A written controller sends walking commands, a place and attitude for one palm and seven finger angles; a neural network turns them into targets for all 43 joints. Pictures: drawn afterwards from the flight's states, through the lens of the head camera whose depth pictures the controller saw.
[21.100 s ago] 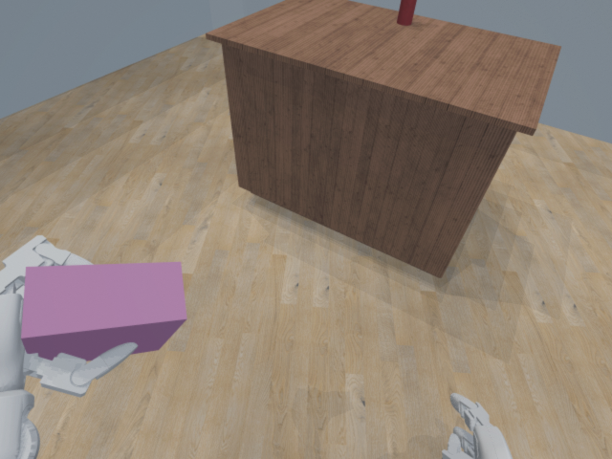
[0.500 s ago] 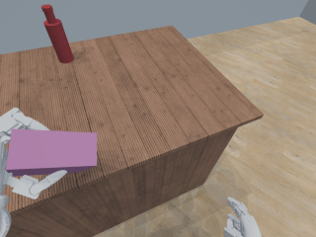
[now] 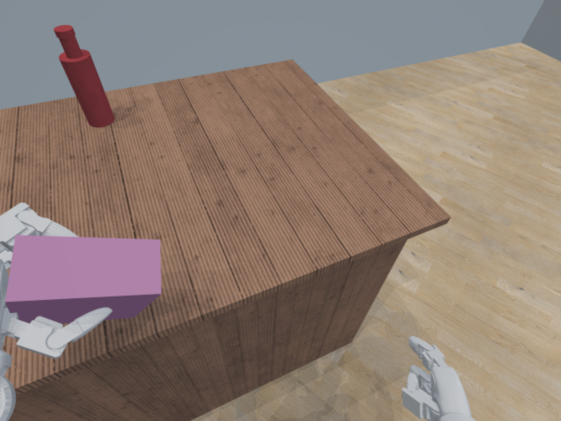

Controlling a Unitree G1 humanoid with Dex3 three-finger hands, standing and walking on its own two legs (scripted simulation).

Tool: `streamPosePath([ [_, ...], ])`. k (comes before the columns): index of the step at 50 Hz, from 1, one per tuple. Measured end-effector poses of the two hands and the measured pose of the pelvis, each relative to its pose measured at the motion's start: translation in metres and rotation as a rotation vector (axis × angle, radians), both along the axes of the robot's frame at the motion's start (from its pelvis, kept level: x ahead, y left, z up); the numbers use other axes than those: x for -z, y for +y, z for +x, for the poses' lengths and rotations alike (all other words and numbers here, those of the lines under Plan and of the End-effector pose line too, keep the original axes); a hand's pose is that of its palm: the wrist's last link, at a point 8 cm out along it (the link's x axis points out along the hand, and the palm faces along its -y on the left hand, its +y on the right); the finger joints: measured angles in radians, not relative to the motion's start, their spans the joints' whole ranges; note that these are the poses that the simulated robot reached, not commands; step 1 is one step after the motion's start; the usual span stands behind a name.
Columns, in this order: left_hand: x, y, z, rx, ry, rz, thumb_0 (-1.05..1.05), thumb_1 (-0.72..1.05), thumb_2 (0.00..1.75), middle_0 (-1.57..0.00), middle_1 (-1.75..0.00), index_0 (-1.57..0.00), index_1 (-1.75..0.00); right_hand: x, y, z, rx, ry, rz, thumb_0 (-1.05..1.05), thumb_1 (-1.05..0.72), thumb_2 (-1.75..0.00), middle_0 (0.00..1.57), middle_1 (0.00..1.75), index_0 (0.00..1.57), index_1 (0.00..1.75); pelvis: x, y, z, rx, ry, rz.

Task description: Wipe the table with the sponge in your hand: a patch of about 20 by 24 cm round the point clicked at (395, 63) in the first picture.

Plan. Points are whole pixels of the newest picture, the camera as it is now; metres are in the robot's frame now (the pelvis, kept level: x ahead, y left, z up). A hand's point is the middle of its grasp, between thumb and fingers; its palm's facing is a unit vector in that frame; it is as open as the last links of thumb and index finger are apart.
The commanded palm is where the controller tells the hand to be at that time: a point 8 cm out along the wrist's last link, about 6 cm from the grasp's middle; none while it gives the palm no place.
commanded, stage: shuffle to correct the standing spot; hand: left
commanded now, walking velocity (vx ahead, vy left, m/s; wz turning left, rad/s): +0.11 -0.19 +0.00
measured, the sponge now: (107, 283) +0.23 +0.21 +0.14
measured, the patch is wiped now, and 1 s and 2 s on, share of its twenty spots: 0.00 0.00 0.00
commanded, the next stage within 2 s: come to a stop and stand still in 1.18 s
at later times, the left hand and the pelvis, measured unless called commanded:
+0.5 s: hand (135, 263) +0.24 +0.18 +0.16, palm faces +0.34 -0.84 -0.42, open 10.0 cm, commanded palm +0.18 +0.22 +0.18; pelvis +0.02 -0.06 -0.01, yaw +0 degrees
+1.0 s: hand (232, 275) +0.24 +0.08 +0.16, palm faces +0.37 -0.76 -0.54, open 10.0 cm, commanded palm +0.19 +0.11 +0.18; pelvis +0.03 -0.17 -0.03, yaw +1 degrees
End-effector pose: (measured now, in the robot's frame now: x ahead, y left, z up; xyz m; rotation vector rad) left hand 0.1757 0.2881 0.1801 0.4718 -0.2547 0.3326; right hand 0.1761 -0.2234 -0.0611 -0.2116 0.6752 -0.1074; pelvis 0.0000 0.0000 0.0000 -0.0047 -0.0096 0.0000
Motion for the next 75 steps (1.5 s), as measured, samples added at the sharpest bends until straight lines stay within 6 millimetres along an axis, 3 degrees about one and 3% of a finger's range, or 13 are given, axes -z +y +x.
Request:
streamPosePath([
  [9, 0.016, -0.020, 0.010, -0.039, 0.054, -0.056, 0.00, -0.49, 1.02, -0.76, -1.33, -0.76, -1.33, 0.019, -0.012, -0.008, -0.009, 0.086, 0.018, 0.01, -0.91, -0.90, 0.20, 0.30, 0.20, 0.30, 0.002, -0.020, 0.010, -0.005, 0.012, 0.005],
  [20, -0.003, -0.061, 0.032, 0.046, -0.013, 0.014, 0.00, -0.49, 1.02, -0.76, -1.33, -0.76, -1.33, 0.028, -0.053, -0.003, 0.050, 0.084, 0.042, 0.01, -0.91, -0.90, 0.20, 0.30, 0.20, 0.30, 0.011, -0.049, 0.021, 0.001, -0.005, 0.020],
  [31, 0.010, -0.087, 0.017, -0.009, 0.040, 0.009, 0.00, -0.49, 1.02, -0.76, -1.33, -0.76, -1.33, 0.035, -0.093, -0.003, 0.045, 0.108, 0.017, 0.01, -0.91, -0.90, 0.20, 0.30, 0.20, 0.30, 0.016, -0.081, 0.018, -0.023, -0.005, 0.024],
  [37, 0.007, -0.099, 0.011, -0.050, 0.047, -0.031, 0.00, -0.49, 1.02, -0.76, -1.33, -0.76, -1.33, 0.026, -0.102, -0.008, 0.033, 0.155, 0.025, 0.01, -0.91, -0.90, 0.20, 0.30, 0.20, 0.30, 0.000, -0.099, 0.019, 0.017, -0.022, 0.023],
  [44, -0.008, -0.137, 0.035, 0.038, -0.003, 0.062, 0.00, -0.49, 1.02, -0.76, -1.33, -0.76, -1.33, 0.026, -0.119, 0.002, 0.002, 0.086, 0.069, 0.01, -0.91, -0.90, 0.20, 0.30, 0.20, 0.30, 0.006, -0.126, 0.012, -0.012, -0.049, 0.001],
  [48, -0.009, -0.163, 0.027, 0.034, -0.003, 0.132, 0.00, -0.49, 1.02, -0.76, -1.33, -0.76, -1.33, 0.032, -0.136, 0.007, -0.009, 0.064, 0.106, 0.01, -0.91, -0.90, 0.20, 0.30, 0.20, 0.30, 0.015, -0.155, 0.025, -0.012, -0.021, -0.016],
  [52, 0.003, -0.182, 0.020, -0.002, -0.050, 0.143, 0.00, -0.49, 1.02, -0.76, -1.33, -0.76, -1.33, 0.053, -0.166, 0.014, -0.039, 0.098, 0.057, 0.01, -0.91, -0.90, 0.20, 0.30, 0.20, 0.30, 0.033, -0.182, 0.034, -0.045, -0.043, -0.046],
  [56, 0.011, -0.190, 0.026, -0.047, -0.089, 0.008, 0.00, -0.49, 1.02, -0.76, -1.33, -0.76, -1.33, 0.045, -0.192, 0.016, -0.036, 0.166, -0.017, 0.01, -0.91, -0.90, 0.20, 0.30, 0.20, 0.30, 0.024, -0.192, 0.042, -0.047, -0.042, -0.022],
  [59, 0.015, -0.193, 0.036, -0.041, -0.111, 0.001, 0.00, -0.49, 1.02, -0.76, -1.33, -0.76, -1.33, 0.036, -0.208, 0.025, -0.004, 0.117, -0.061, 0.02, -0.91, -0.90, 0.20, 0.30, 0.20, 0.30, 0.028, -0.197, 0.049, -0.042, -0.038, -0.012],
  [65, 0.006, -0.215, 0.062, -0.041, -0.045, 0.038, 0.00, -0.49, 1.03, -0.76, -1.33, -0.76, -1.33, 0.024, -0.220, 0.041, 0.016, 0.068, 0.007, 0.01, -0.91, -0.90, 0.19, 0.30, 0.19, 0.30, 0.013, -0.218, 0.064, -0.052, -0.028, 0.015],
  [70, -0.016, -0.247, 0.065, -0.020, -0.048, 0.153, 0.00, -0.49, 1.03, -0.76, -1.33, -0.76, -1.33, 0.040, -0.230, 0.061, -0.038, 0.068, 0.067, 0.01, -0.91, -0.90, 0.20, 0.30, 0.20, 0.30, 0.017, -0.239, 0.078, -0.074, -0.004, 0.002],
  [75, -0.013, -0.254, 0.063, -0.078, 0.025, 0.112, 0.00, -0.49, 1.03, -0.76, -1.33, -0.76, -1.33, 0.043, -0.243, 0.072, -0.051, 0.123, 0.083, 0.01, -0.91, -0.90, 0.20, 0.30, 0.20, 0.30, 0.006, -0.253, 0.083, -0.074, -0.007, 0.026],
])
